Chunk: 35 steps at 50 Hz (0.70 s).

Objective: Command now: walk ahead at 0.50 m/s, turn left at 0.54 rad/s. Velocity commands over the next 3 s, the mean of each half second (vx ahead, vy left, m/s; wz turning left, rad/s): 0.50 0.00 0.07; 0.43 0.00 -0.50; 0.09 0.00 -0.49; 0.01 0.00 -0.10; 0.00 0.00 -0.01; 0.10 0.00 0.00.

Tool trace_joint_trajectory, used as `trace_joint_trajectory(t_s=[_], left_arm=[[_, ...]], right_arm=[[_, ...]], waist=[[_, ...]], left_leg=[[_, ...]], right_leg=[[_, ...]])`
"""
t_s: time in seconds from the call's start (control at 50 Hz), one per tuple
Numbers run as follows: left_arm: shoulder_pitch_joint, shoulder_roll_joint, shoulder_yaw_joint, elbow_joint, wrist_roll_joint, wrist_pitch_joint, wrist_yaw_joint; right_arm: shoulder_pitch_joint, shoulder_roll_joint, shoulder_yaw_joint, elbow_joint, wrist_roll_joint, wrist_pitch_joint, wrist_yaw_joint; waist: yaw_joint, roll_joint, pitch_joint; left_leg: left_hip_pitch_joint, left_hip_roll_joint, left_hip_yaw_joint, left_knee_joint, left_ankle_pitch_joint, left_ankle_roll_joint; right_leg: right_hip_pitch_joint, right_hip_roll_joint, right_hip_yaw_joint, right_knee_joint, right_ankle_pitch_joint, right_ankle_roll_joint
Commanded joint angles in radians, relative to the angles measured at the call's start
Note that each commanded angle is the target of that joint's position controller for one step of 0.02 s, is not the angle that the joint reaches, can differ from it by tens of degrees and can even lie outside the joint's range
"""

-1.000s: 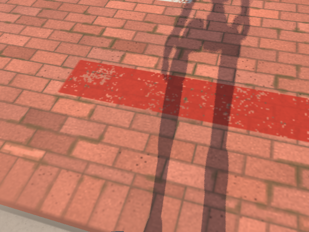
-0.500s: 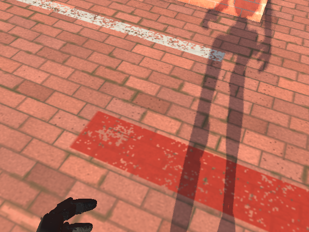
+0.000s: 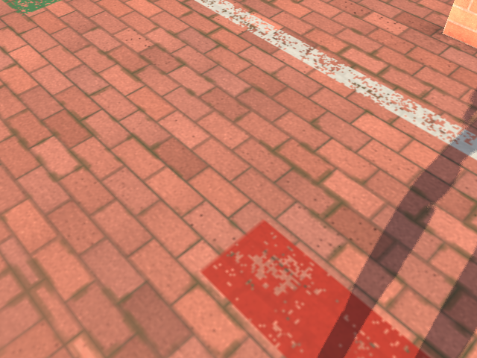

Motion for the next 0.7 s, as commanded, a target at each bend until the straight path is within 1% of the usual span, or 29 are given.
trace_joint_trajectory(t_s=[0.02,0.04,0.08,0.12,0.16,0.18,0.2,0.22,0.24,0.26,0.28,0.3,0.32,0.34,0.36,0.38,0.4,0.42,0.44,0.46,0.48,0.5,0.52,0.56,0.6,0.62,0.66,0.7], left_arm=[[-0.056,0.108,0.02,-0.049,0.004,-0.023,-0.005],[-0.041,0.114,0.02,-0.037,0.003,-0.021,-0.006],[-0.017,0.124,0.017,-0.018,-0.006,-0.015,-0.007],[0.034,0.144,0.017,0.009,-0.017,-0.006,-0.006],[0.09,0.16,0.016,0.037,-0.025,0.007,-0.008],[0.113,0.164,0.015,0.05,-0.026,0.014,-0.009],[0.139,0.164,0.013,0.063,-0.028,0.022,-0.011],[0.154,0.165,0.01,0.074,-0.031,0.03,-0.012],[0.158,0.171,0.01,0.081,-0.032,0.038,-0.01],[0.15,0.187,0.012,0.084,-0.033,0.043,-0.007],[0.138,0.206,0.015,0.087,-0.037,0.047,-0.002],[0.114,0.208,0.012,0.085,-0.04,0.048,0.002],[0.085,0.174,-0.003,0.051,-0.023,0.036,0.004],[0.194,0.035,-0.045,0.021,-0.01,0.016,-0.006],[0.162,0.132,-0.019,0.046,-0.035,0.002,-0.011],[0.079,0.16,-0.002,0.01,-0.059,0.004,-0.009],[0.029,0.139,-0.005,-0.003,-0.054,0.008,-0.004],[0.009,0.128,0.0,-0.006,-0.041,0.018,0.001],[0.031,0.114,0.004,-0.001,-0.037,0.036,0.003],[0.059,0.084,0.001,0.005,-0.04,0.053,0.003],[0.067,0.059,-0.002,0.004,-0.04,0.066,0.003],[0.055,0.052,-0.002,-0.005,-0.038,0.076,0.003],[0.032,0.053,0.0,-0.017,-0.035,0.081,0.005],[-0.02,0.05,-0.001,-0.038,-0.028,0.081,-0.001],[-0.08,0.039,-0.007,-0.055,-0.026,0.074,-0.017],[-0.118,0.033,-0.011,-0.066,-0.026,0.071,-0.024],[-0.186,0.038,-0.014,-0.095,-0.025,0.071,-0.037],[-0.238,0.056,-0.01,-0.124,-0.026,0.073,-0.046]], right_arm=[[0.023,-0.012,0.002,-0.063,-0.004,-0.006,0.002],[-0.001,-0.009,0.005,-0.068,-0.004,-0.01,0.004],[-0.069,0.001,0.013,-0.082,-0.006,-0.021,0.013],[-0.163,0.018,0.025,-0.108,-0.009,-0.032,0.025],[-0.244,0.028,0.033,-0.138,-0.006,-0.038,0.039],[-0.275,0.03,0.035,-0.154,-0.002,-0.041,0.047],[-0.31,0.03,0.036,-0.17,-0.001,-0.044,0.052],[-0.331,0.027,0.035,-0.185,0.0,-0.048,0.058],[-0.332,0.02,0.032,-0.193,0.001,-0.053,0.062],[-0.3,0.001,0.024,-0.19,0.0,-0.058,0.064],[-0.218,-0.031,0.008,-0.173,-0.005,-0.062,0.061],[-0.057,-0.083,-0.018,-0.128,-0.01,-0.065,0.051],[0.146,-0.158,-0.043,-0.085,-0.031,-0.061,0.032],[0.2,-0.23,-0.053,-0.074,-0.049,-0.053,0.02],[0.241,-0.135,-0.036,-0.071,-0.046,-0.046,0.017],[0.178,-0.095,-0.021,-0.057,-0.038,-0.045,0.015],[0.114,-0.058,-0.01,-0.05,-0.028,-0.049,0.017],[0.055,-0.03,-0.004,-0.045,-0.028,-0.055,0.022],[0.017,-0.006,0.001,-0.042,-0.032,-0.066,0.027],[-0.008,0.003,-0.001,-0.034,-0.034,-0.075,0.029],[-0.023,-0.002,-0.005,-0.025,-0.034,-0.083,0.029],[-0.033,-0.012,-0.01,-0.014,-0.034,-0.09,0.027],[-0.034,-0.023,-0.015,-0.003,-0.038,-0.093,0.023],[-0.02,-0.043,-0.023,0.019,-0.041,-0.093,0.012],[-0.009,-0.066,-0.03,0.033,-0.039,-0.089,0.003],[0.002,-0.08,-0.034,0.04,-0.037,-0.087,0.0],[0.036,-0.108,-0.043,0.057,-0.027,-0.08,-0.003],[0.058,-0.128,-0.053,0.073,-0.013,-0.068,-0.003]], waist=[[-0.038,-0.093,-0.001],[-0.031,-0.089,-0.002],[-0.008,-0.083,0.003],[0.029,-0.075,0.022],[0.058,-0.074,0.037],[0.068,-0.08,0.045],[0.077,-0.086,0.052],[0.074,-0.096,0.054],[0.06,-0.112,0.048],[0.03,-0.136,0.024],[-0.027,-0.159,-0.029],[-0.118,-0.157,-0.126],[-0.199,-0.114,-0.281],[-0.14,0.142,-0.445],[-0.194,0.092,-0.506],[-0.171,0.08,-0.312],[-0.134,0.044,-0.208],[-0.096,0.027,-0.135],[-0.055,0.042,-0.098],[-0.029,0.046,-0.079],[-0.013,0.041,-0.056],[-0.004,0.035,-0.029],[-0.002,0.027,-0.011],[-0.011,0.016,0.006],[-0.03,0.011,0.017],[-0.044,0.006,0.025],[-0.07,-0.007,0.04],[-0.083,-0.008,0.057]], left_leg=[[-0.072,0.045,-0.045,-0.071,0.113,-0.013],[-0.07,0.039,-0.044,-0.137,0.159,-0.01],[-0.043,0.026,-0.013,-0.295,0.247,0.001],[-0.039,0.019,0.033,-0.428,0.296,0.011],[-0.058,0.013,0.065,-0.516,0.292,0.016],[-0.069,0.008,0.077,-0.548,0.27,0.02],[-0.07,0.001,0.092,-0.576,0.232,0.025],[-0.059,-0.013,0.102,-0.603,0.182,0.032],[-0.024,-0.03,0.11,-0.635,0.135,0.043],[0.055,-0.057,0.12,-0.67,0.099,0.057],[0.199,-0.089,0.134,-0.713,0.101,0.078],[0.448,-0.095,0.132,-0.758,0.196,0.112],[0.813,0.064,-0.02,-0.675,0.322,0.175],[1.166,0.361,-0.471,-0.714,0.291,0.329],[1.145,0.371,-0.584,-0.794,0.218,0.348],[1.011,0.326,-0.392,-0.82,0.249,0.298],[0.865,0.27,-0.263,-0.854,0.279,0.261],[0.731,0.232,-0.184,-0.903,0.288,0.239],[0.621,0.206,-0.119,-0.956,0.284,0.225],[0.55,0.2,-0.08,-1.005,0.252,0.224],[0.503,0.204,-0.044,-1.039,0.26,0.227],[0.477,0.204,-0.004,-1.064,0.277,0.226],[0.467,0.203,0.033,-1.078,0.287,0.221],[0.485,0.186,0.111,-1.083,0.302,0.205],[0.495,0.164,0.183,-1.081,0.31,0.183],[0.503,0.165,0.207,-1.079,0.309,0.175],[0.552,0.19,0.227,-1.073,0.294,0.167],[0.627,0.215,0.239,-1.048,0.291,0.154]], right_leg=[[0.0,-0.294,0.191,-0.172,0.266,-0.138],[0.014,-0.284,0.165,-0.171,0.298,-0.134],[0.038,-0.263,0.116,-0.172,0.319,-0.117],[0.088,-0.269,0.102,-0.17,0.314,-0.108],[0.166,-0.293,0.108,-0.152,0.315,-0.109],[0.204,-0.308,0.112,-0.141,0.329,-0.111],[0.234,-0.321,0.127,-0.125,0.353,-0.116],[0.26,-0.333,0.141,-0.107,0.392,-0.118],[0.278,-0.34,0.15,-0.079,0.455,-0.115],[0.284,-0.338,0.151,-0.031,0.577,-0.106],[0.272,-0.326,0.143,0.055,0.728,-0.089],[0.196,-0.287,0.109,0.216,0.78,-0.06],[-0.049,-0.239,0.086,0.482,0.521,-0.022],[-0.458,-0.074,0.077,0.844,-0.289,0.047],[-0.54,-0.077,0.231,0.981,-0.418,0.055],[-0.618,-0.122,0.209,1.008,-0.346,0.064],[-0.609,-0.164,0.184,0.961,-0.267,0.067],[-0.571,-0.186,0.174,0.92,-0.214,0.075],[-0.499,-0.208,0.183,0.897,-0.172,0.079],[-0.451,-0.212,0.183,0.885,-0.148,0.085],[-0.439,-0.216,0.182,0.872,-0.133,0.092],[-0.452,-0.22,0.187,0.851,-0.107,0.099],[-0.473,-0.223,0.194,0.821,-0.069,0.103],[-0.501,-0.226,0.195,0.717,0.042,0.104],[-0.477,-0.218,0.168,0.579,0.157,0.094],[-0.464,-0.212,0.151,0.52,0.194,0.087],[-0.465,-0.204,0.124,0.442,0.194,0.069],[-0.491,-0.2,0.109,0.389,0.143,0.045]])
Next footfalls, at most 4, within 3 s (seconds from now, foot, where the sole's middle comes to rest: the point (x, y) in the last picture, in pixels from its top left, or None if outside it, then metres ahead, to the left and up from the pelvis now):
0.32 left None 0.33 0.16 -0.78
0.82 right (309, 328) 0.58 -0.13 -0.78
1.30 left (263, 264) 0.78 0.00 -0.78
1.64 right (327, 327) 0.58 -0.18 -0.78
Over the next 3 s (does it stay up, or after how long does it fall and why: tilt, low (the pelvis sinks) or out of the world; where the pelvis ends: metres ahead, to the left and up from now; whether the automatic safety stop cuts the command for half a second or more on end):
stays up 0.69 -0.08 -0.01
